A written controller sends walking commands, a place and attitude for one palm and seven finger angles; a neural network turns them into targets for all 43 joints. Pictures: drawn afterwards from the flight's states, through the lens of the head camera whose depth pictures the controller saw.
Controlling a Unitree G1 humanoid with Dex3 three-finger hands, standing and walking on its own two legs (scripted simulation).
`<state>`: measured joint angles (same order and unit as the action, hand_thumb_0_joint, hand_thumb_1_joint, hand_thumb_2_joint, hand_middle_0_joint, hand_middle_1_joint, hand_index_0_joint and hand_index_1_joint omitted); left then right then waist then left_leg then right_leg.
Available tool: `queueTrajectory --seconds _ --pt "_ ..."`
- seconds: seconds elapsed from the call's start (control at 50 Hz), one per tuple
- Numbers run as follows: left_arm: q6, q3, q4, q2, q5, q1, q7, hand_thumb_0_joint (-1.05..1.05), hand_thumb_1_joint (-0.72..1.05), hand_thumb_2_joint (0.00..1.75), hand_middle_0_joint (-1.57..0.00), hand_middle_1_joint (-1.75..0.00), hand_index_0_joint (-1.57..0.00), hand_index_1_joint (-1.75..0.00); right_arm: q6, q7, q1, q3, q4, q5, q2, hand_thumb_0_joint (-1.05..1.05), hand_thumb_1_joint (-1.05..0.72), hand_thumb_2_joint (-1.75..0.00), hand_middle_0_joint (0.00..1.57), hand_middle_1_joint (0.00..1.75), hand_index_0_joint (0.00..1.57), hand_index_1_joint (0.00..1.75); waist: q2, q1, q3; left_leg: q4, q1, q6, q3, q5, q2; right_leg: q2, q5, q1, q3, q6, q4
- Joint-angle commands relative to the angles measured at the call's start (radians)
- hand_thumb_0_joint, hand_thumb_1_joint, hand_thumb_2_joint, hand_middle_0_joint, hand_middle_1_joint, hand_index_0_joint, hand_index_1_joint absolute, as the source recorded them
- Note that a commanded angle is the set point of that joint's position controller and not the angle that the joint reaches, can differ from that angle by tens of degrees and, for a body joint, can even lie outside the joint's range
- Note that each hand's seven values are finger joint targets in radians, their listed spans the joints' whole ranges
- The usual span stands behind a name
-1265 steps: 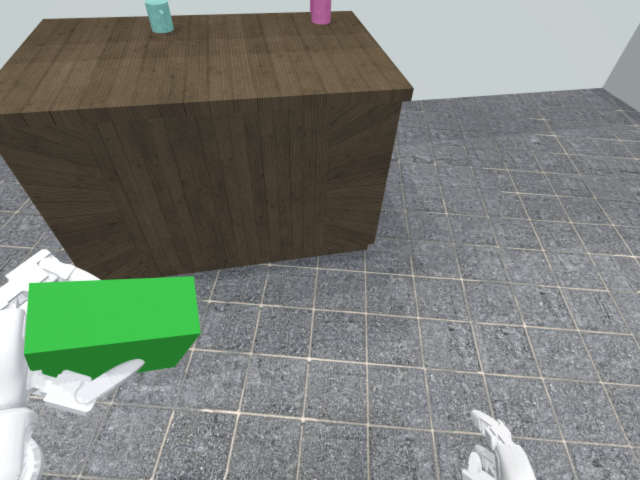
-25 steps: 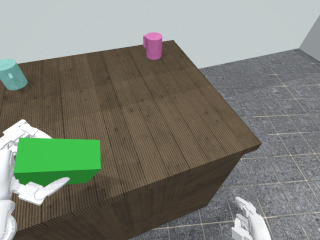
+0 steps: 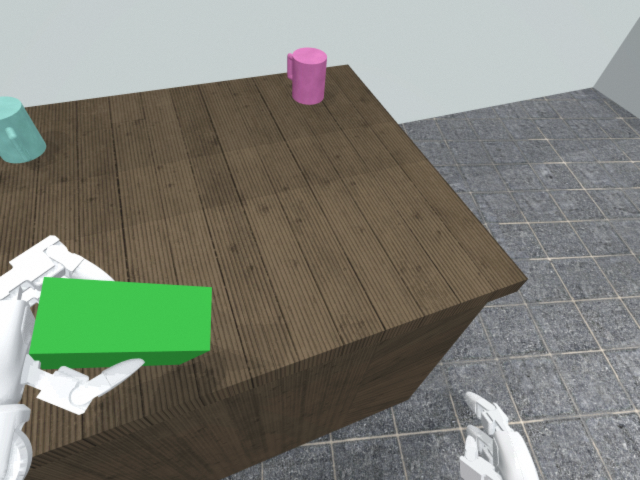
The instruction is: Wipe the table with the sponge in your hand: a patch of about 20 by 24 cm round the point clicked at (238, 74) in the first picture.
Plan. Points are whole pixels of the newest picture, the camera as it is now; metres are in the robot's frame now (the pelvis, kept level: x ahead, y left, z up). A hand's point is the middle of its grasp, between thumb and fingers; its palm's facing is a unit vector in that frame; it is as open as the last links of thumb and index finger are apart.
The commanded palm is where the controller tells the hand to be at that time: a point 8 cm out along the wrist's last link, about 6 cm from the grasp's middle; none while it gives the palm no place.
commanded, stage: come to a stop and stand still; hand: left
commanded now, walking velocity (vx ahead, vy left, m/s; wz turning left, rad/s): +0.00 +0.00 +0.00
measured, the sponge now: (149, 329) +0.23 +0.19 +0.12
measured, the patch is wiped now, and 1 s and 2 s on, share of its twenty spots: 0.00 0.00 0.00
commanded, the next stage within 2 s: look again from close up in 0.40 s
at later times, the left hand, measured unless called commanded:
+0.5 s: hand (51, 309) +0.23 +0.27 +0.15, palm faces +0.37 -0.85 -0.37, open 10.0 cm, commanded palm +0.16 +0.30 +0.18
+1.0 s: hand (65, 313) +0.22 +0.25 +0.15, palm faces +0.36 -0.85 -0.38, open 10.0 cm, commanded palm +0.16 +0.28 +0.18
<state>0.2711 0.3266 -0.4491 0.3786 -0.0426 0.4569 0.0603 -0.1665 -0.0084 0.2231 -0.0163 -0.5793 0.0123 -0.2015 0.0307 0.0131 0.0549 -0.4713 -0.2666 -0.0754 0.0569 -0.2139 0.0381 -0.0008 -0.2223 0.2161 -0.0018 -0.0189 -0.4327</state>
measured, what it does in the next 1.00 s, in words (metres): stands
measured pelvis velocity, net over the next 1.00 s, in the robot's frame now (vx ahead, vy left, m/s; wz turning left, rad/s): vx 0.01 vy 0.00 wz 0.01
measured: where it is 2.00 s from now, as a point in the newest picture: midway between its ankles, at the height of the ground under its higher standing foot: outside the picture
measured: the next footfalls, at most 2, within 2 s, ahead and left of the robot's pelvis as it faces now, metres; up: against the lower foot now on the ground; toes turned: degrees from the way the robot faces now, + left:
none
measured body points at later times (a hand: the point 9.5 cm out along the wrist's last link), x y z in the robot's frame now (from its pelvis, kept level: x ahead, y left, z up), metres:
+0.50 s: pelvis +0.01 +0.01 +0.00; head +0.04 +0.05 +0.45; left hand +0.20 +0.31 +0.17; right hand +0.21 -0.20 -0.06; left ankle +0.02 +0.07 -0.74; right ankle +0.00 -0.13 -0.74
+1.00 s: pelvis +0.01 +0.00 +0.00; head +0.03 +0.02 +0.45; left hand +0.20 +0.30 +0.17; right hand +0.19 -0.22 -0.07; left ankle +0.02 +0.07 -0.74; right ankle +0.00 -0.13 -0.74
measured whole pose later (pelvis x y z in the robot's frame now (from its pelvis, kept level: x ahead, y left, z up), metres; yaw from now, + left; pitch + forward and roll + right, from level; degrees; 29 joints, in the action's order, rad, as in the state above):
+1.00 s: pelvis +0.01 +0.00 +0.00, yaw +1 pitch +0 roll -2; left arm 0.22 0.35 -0.44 0.38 -0.04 0.44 0.09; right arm -0.12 -0.04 0.20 -0.02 -0.58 0.01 -0.20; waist 0.02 0.02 0.05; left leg -0.43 -0.23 -0.07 0.04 -0.20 0.04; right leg 0.00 -0.19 0.16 0.01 -0.02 -0.35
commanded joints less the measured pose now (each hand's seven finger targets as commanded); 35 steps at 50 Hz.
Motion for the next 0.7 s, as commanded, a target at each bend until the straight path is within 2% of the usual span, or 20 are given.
queueTrajectory --seconds 0.0,0.04,0.08,0.1,0.12,0.18,0.2,0.24,0.26,0.28,0.3,0.38,0.4,0.46,0.48,0.5,0.58,0.6,0.62,0.68 --pt "0.071 0.202 -0.211 0.221 -0.022 -0.175 0.05 0.0 0.1 1.3 -1.2 -1.6 -1.2 -1.6 -0.061 -0.039 -0.105 0.047 0.152 0.0 -0.123 0.0 -0.9 -0.9 0.2 0.3 0.2 0.3 -0.099 0.014 -0.148 0.137 0.008 0.038 -0.163 -0.028 -0.122 0.058 0.054 -0.07 -0.043 0.035 0.044" --pt "0.077 0.176 -0.236 0.209 -0.018 -0.2 0.046 0.0 0.1 1.3 -1.2 -1.6 -1.2 -1.6 -0.072 -0.038 -0.095 0.048 0.152 0.002 -0.122 0.0 -0.9 -0.9 0.2 0.3 0.2 0.3 -0.149 0.014 -0.172 0.13 0.04 0.045 -0.165 0.042 -0.126 0.057 0.097 -0.088 -0.043 0.039 0.027" --pt "0.072 0.152 -0.249 0.182 -0.015 -0.191 0.049 0.0 0.1 1.3 -1.2 -1.6 -1.2 -1.6 -0.081 -0.033 -0.112 0.041 0.148 0.006 -0.117 0.0 -0.9 -0.9 0.2 0.3 0.2 0.3 -0.163 0.017 -0.182 0.123 0.082 0.057 -0.153 0.111 -0.127 0.053 0.118 -0.078 -0.03 0.038 0.022" --pt "0.072 0.124 -0.24 0.154 -0.015 -0.181 0.046 0.0 0.1 1.3 -1.2 -1.6 -1.2 -1.6 -0.08 -0.03 -0.095 0.042 0.143 -0.001 -0.124 0.0 -0.9 -0.9 0.2 0.3 0.2 0.3 -0.146 0.015 -0.185 0.128 0.078 0.058 -0.163 0.128 -0.133 0.048 0.12 -0.083 -0.017 0.036 0.022" --pt "0.069 0.118 -0.266 0.155 -0.012 -0.179 0.047 0.0 0.1 1.3 -1.2 -1.6 -1.2 -1.6 -0.083 -0.027 -0.091 0.048 0.145 0.0 -0.126 0.0 -0.9 -0.9 0.2 0.3 0.2 0.3 -0.154 0.014 -0.195 0.119 0.094 0.065 -0.164 0.182 -0.136 0.048 0.142 -0.091 -0.019 0.036 0.016" --pt "0.051 0.125 -0.235 0.151 -0.005 -0.13 0.055 0.0 0.1 1.3 -1.2 -1.6 -1.2 -1.6 -0.075 -0.021 -0.105 0.046 0.139 0.003 -0.123 0.0 -0.9 -0.9 0.2 0.3 0.2 0.3 -0.118 0.016 -0.203 0.103 0.116 0.083 -0.147 0.263 -0.138 0.045 0.163 -0.088 -0.013 0.032 0.025" --pt "0.048 0.098 -0.207 0.123 -0.007 -0.118 0.049 0.0 0.1 1.3 -1.2 -1.6 -1.2 -1.6 -0.064 -0.019 -0.088 0.044 0.136 -0.004 -0.128 0.0 -0.9 -0.9 0.2 0.3 0.2 0.3 -0.104 0.013 -0.19 0.113 0.092 0.082 -0.154 0.253 -0.14 0.043 0.156 -0.088 -0.006 0.03 0.032" --pt "0.042 0.125 -0.209 0.149 -0.007 -0.116 0.051 0.0 0.1 1.3 -1.2 -1.6 -1.2 -1.6 -0.054 -0.022 -0.089 0.049 0.144 -0.002 -0.129 0.0 -0.9 -0.9 0.2 0.3 0.2 0.3 -0.09 0.013 -0.184 0.109 0.082 0.086 -0.153 0.253 -0.143 0.05 0.17 -0.102 -0.013 0.031 0.04" --pt "0.04 0.125 -0.206 0.146 -0.007 -0.117 0.051 0.0 0.1 1.3 -1.2 -1.6 -1.2 -1.6 -0.048 -0.022 -0.088 0.05 0.148 -0.001 -0.128 0.0 -0.9 -0.9 0.2 0.3 0.2 0.3 -0.094 0.012 -0.181 0.115 0.074 0.091 -0.155 0.24 -0.142 0.05 0.163 -0.104 -0.015 0.033 0.04" --pt "0.033 0.151 -0.211 0.168 -0.004 -0.123 0.057 0.0 0.1 1.3 -1.2 -1.6 -1.2 -1.6 -0.044 -0.026 -0.111 0.044 0.148 0.002 -0.124 0.0 -0.9 -0.9 0.2 0.3 0.2 0.3 -0.108 0.013 -0.171 0.128 0.076 0.096 -0.143 0.205 -0.138 0.044 0.148 -0.092 -0.011 0.03 0.041" --pt "0.035 0.125 -0.194 0.141 -0.009 -0.12 0.051 0.0 0.1 1.3 -1.2 -1.6 -1.2 -1.6 -0.033 -0.026 -0.098 0.041 0.147 -0.005 -0.124 0.0 -0.9 -0.9 0.2 0.3 0.2 0.3 -0.098 0.01 -0.167 0.136 0.055 0.089 -0.15 0.182 -0.137 0.04 0.143 -0.099 -0.002 0.03 0.05" --pt "0.034 0.161 -0.269 0.183 -0.007 -0.133 0.058 0.0 0.1 1.3 -1.2 -1.6 -1.2 -1.6 -0.031 -0.034 -0.12 0.041 0.163 0.001 -0.12 0.0 -0.9 -0.9 0.2 0.3 0.2 0.3 -0.128 0.012 -0.196 0.125 0.096 0.098 -0.145 0.22 -0.132 0.042 0.17 -0.11 -0.006 0.033 0.046" --pt "0.035 0.131 -0.253 0.152 -0.012 -0.126 0.051 0.0 0.1 1.3 -1.2 -1.6 -1.2 -1.6 -0.025 -0.033 -0.107 0.039 0.161 -0.006 -0.123 0.0 -0.9 -0.9 0.2 0.3 0.2 0.3 -0.134 0.01 -0.193 0.134 0.083 0.094 -0.146 0.215 -0.131 0.038 0.163 -0.112 0.004 0.031 0.052" --pt "0.034 0.139 -0.28 0.168 -0.01 -0.116 0.054 0.0 0.1 1.3 -1.2 -1.6 -1.2 -1.6 -0.029 -0.034 -0.1 0.047 0.17 -0.003 -0.124 0.0 -0.9 -0.9 0.2 0.3 0.2 0.3 -0.141 0.011 -0.205 0.12 0.107 0.098 -0.151 0.253 -0.142 0.046 0.174 -0.12 -0.002 0.033 0.049" --pt "0.027 0.148 -0.271 0.171 -0.007 -0.114 0.06 0.0 0.1 1.3 -1.2 -1.6 -1.2 -1.6 -0.029 -0.035 -0.117 0.041 0.164 0.001 -0.123 0.0 -0.9 -0.9 0.2 0.3 0.2 0.3 -0.148 0.012 -0.192 0.132 0.107 0.107 -0.144 0.235 -0.136 0.039 0.158 -0.104 0.0 0.032 0.049" --pt "0.026 0.121 -0.239 0.142 -0.011 -0.103 0.054 0.0 0.1 1.3 -1.2 -1.6 -1.2 -1.6 -0.022 -0.034 -0.103 0.039 0.161 -0.006 -0.127 0.0 -0.9 -0.9 0.2 0.3 0.2 0.3 -0.131 0.01 -0.186 0.142 0.084 0.098 -0.15 0.199 -0.138 0.036 0.146 -0.111 0.006 0.029 0.06" --pt "0.016 0.143 -0.222 0.16 -0.004 -0.102 0.062 0.0 0.1 1.3 -1.2 -1.6 -1.2 -1.6 -0.021 -0.039 -0.115 0.045 0.161 0.003 -0.128 0.0 -0.9 -0.9 0.2 0.3 0.2 0.3 -0.099 0.009 -0.171 0.145 0.072 0.093 -0.142 0.121 -0.13 0.044 0.144 -0.115 -0.011 0.03 0.079" --pt "0.019 0.103 -0.203 0.123 -0.008 -0.107 0.054 0.0 0.1 1.3 -1.2 -1.6 -1.2 -1.6 -0.016 -0.037 -0.101 0.042 0.156 -0.003 -0.131 0.0 -0.9 -0.9 0.2 0.3 0.2 0.3 -0.098 0.005 -0.16 0.156 0.057 0.086 -0.148 0.09 -0.127 0.04 0.123 -0.107 -0.005 0.031 0.088" --pt "0.019 0.118 -0.224 0.143 -0.006 -0.115 0.056 0.0 0.1 1.3 -1.2 -1.6 -1.2 -1.6 -0.019 -0.038 -0.102 0.049 0.163 0.001 -0.131 0.0 -0.9 -0.9 0.2 0.3 0.2 0.3 -0.115 0.005 -0.161 0.154 0.057 0.085 -0.15 0.091 -0.13 0.045 0.136 -0.12 -0.013 0.032 0.084" --pt "0.015 0.142 -0.238 0.168 0.001 -0.12 0.065 0.0 0.1 1.3 -1.2 -1.6 -1.2 -1.6 -0.021 -0.041 -0.12 0.045 0.16 0.005 -0.129 0.0 -0.9 -0.9 0.2 0.3 0.2 0.3 -0.101 0.008 -0.165 0.149 0.063 0.085 -0.145 0.089 -0.123 0.046 0.14 -0.117 -0.016 0.033 0.084"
